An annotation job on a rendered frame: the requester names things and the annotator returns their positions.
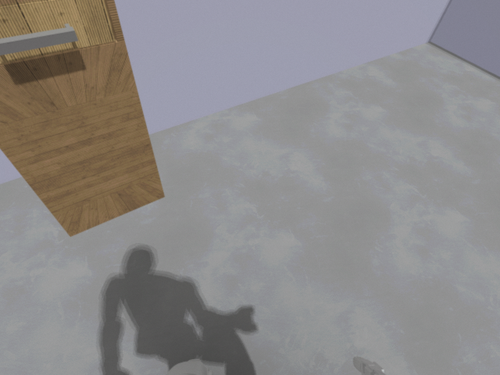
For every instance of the drawer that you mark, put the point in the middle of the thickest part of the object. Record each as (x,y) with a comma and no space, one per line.
(89,19)

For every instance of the cabinet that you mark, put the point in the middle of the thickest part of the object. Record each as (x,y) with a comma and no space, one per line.
(72,125)

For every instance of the right robot hand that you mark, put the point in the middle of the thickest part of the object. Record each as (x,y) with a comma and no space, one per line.
(367,367)

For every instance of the handle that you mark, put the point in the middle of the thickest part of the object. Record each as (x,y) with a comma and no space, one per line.
(42,39)

